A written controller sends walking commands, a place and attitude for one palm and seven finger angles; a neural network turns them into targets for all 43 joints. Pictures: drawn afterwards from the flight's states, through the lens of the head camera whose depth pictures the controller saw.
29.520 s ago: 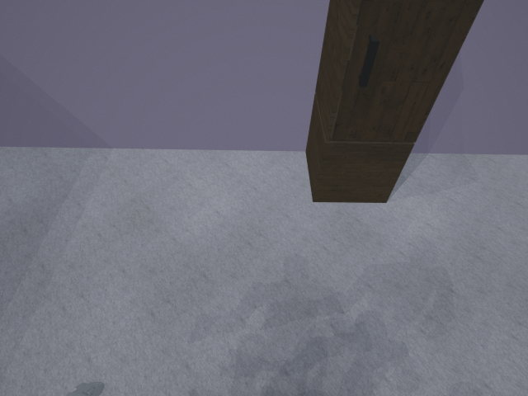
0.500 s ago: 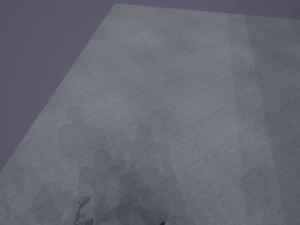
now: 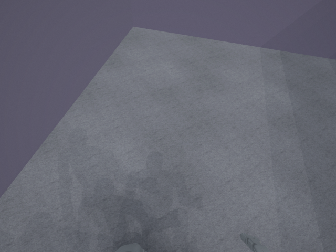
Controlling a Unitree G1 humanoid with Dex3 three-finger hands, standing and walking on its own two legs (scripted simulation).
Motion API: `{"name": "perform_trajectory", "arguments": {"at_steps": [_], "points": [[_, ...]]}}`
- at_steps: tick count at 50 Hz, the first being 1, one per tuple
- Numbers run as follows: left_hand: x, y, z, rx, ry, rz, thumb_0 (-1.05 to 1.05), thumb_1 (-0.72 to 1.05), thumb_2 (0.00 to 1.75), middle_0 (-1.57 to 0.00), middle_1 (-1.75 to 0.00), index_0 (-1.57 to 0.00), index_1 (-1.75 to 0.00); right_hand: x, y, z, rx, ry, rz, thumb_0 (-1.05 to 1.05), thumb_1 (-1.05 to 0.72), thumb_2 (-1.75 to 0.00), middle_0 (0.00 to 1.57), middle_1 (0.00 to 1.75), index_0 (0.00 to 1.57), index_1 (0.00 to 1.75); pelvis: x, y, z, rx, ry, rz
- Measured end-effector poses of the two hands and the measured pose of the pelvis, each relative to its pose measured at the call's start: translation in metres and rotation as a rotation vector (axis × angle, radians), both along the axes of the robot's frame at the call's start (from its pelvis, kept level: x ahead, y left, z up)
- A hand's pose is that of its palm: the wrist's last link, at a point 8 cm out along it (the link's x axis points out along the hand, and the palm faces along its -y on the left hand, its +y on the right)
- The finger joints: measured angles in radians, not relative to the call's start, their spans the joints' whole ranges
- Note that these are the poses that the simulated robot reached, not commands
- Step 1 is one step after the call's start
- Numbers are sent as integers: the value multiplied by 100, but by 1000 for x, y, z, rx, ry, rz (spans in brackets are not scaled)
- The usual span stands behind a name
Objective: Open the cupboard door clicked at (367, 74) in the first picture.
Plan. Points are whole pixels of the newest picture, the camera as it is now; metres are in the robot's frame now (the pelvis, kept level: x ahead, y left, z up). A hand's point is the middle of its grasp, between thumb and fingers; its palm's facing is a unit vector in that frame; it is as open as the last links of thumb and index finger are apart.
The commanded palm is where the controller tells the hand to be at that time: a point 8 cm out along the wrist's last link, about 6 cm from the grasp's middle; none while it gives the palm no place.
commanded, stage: walk to a spot facing it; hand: left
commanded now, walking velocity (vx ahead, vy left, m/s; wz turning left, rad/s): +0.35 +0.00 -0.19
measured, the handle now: out of the picture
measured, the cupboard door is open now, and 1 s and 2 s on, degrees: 55 55 55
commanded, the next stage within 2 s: turn to face it in 0.16 s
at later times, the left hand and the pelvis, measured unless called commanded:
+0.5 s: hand (138, 191) +0.30 +0.12 -0.14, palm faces +0.00 -0.98 -0.21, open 7.4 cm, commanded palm none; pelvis +0.20 -0.06 +0.02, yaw +2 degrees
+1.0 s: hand (123, 183) +0.32 +0.17 -0.14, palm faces +0.30 -0.92 -0.25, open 7.4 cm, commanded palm none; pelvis +0.28 -0.06 +0.02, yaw +17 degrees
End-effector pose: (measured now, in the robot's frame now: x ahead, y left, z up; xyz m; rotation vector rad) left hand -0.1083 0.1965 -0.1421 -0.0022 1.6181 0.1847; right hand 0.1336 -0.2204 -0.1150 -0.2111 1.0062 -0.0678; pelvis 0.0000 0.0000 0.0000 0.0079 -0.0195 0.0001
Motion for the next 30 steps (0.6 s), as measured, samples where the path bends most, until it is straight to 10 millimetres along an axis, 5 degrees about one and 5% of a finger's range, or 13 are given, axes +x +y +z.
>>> {"name": "perform_trajectory", "arguments": {"at_steps": [11,18,22,25,30], "points": [[242,33,28,106,-311,-167,2,95,90,-20,-29,-20,-30,-72,-26,-4,-1,382,-202,-1,-94,-90,20,30,21,30,93,-9,22,15,13,-54],[368,12,29,172,-424,-278,1,93,90,-19,-29,-19,-30,-84,-41,-21,69,593,-281,0,-92,-90,20,30,20,30,161,-47,5,29,23,-60],[396,-11,31,157,-466,-242,0,92,90,-19,-29,-19,-30,-43,-52,-18,66,611,-260,1,-91,-90,20,30,20,30,187,-57,11,14,13,-10],[399,-28,30,123,-455,-192,0,91,90,-19,-29,-20,-30,11,-59,-13,51,541,-215,1,-91,-90,20,30,20,30,203,-61,17,11,18,29],[402,-20,23,130,-446,-85,-2,96,90,-20,-29,-20,-30,113,-62,-7,18,382,-105,1,-91,-90,20,30,20,30,226,-60,18,-6,25,96]]}}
